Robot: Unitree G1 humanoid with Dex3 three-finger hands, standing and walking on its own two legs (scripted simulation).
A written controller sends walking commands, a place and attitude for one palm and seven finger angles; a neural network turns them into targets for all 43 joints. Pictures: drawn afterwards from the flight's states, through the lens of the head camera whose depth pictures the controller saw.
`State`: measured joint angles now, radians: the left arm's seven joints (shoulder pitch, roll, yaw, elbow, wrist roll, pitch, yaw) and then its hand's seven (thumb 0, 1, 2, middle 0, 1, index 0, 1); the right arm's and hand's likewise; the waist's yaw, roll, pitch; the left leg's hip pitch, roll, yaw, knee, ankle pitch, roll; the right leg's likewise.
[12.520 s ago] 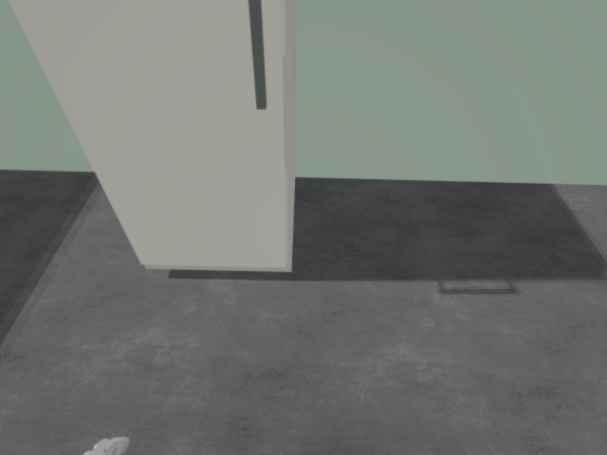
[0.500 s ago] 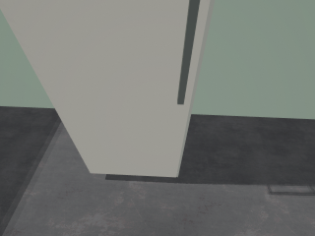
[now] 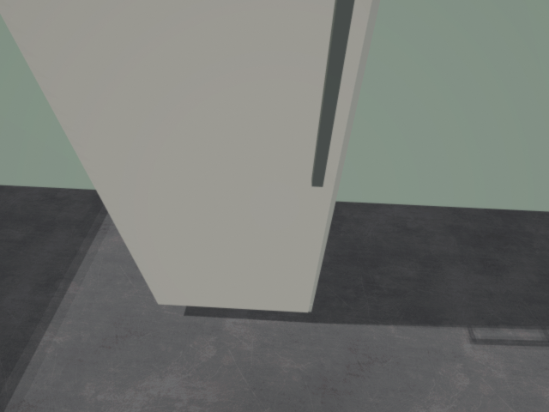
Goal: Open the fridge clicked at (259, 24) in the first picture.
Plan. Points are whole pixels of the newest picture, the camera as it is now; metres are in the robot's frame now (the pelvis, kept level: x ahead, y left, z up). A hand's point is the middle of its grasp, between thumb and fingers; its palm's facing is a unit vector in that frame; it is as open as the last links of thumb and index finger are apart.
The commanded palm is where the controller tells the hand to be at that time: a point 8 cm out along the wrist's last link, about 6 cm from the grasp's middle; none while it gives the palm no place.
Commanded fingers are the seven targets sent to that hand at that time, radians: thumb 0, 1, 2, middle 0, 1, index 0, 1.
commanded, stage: shuffle to correct the standing spot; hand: right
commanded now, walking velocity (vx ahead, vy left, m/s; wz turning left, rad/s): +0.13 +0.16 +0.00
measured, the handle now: (328, 93) +0.55 -0.05 +0.20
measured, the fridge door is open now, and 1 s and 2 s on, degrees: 0 0 0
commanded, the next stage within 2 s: come to a stop and stand still in 0.68 s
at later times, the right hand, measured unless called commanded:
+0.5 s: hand out of the picture +0.00 -0.10 -0.19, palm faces +0.08 +0.99 -0.12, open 7.4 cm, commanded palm none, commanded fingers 0.00 -0.90 -0.90 0.20 0.30 0.20 0.30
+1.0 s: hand (317, 368) +0.25 -0.06 -0.19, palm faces -0.06 +0.96 -0.26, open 7.4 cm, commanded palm none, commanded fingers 0.00 -0.90 -0.90 0.20 0.30 0.20 0.30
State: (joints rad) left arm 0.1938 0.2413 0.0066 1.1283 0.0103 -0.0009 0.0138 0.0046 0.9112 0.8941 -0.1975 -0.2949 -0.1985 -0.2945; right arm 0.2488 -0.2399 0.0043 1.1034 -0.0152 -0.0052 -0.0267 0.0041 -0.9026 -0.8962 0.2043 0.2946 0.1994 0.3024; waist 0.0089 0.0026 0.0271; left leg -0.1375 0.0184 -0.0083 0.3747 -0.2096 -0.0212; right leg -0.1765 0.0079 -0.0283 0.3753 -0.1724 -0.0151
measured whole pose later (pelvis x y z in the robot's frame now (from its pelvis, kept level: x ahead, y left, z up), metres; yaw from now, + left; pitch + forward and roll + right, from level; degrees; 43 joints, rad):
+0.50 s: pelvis +0.08 +0.04 -0.01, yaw -1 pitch +1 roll +2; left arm 0.22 0.16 0.04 1.09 0.01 0.01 0.04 0.01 0.91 0.89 -0.20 -0.29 -0.20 -0.29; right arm 0.43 -0.11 -0.03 1.10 -0.04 0.01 -0.02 0.00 -0.90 -0.90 0.20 0.29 0.20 0.30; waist -0.02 0.02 0.05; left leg -0.09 -0.07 0.05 0.45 -0.38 0.06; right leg -0.39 -0.06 -0.13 0.79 -0.43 0.01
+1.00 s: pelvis +0.14 +0.13 -0.03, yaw +3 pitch +0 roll +0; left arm 0.30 0.19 0.08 1.06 0.02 0.03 0.03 0.00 0.91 0.89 -0.20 -0.30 -0.20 -0.29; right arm 0.15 -0.20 -0.06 0.95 -0.03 0.00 -0.01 0.00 -0.91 -0.90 0.20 0.29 0.20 0.30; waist 0.05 -0.02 0.09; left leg -0.38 0.10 0.07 0.64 -0.25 -0.05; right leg -0.29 -0.14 -0.08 0.75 -0.48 0.06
